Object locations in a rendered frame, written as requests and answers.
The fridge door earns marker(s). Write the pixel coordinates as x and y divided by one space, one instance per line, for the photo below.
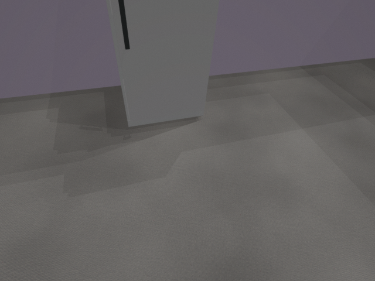
166 69

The handle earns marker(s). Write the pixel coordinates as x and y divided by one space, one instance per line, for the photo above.
124 23

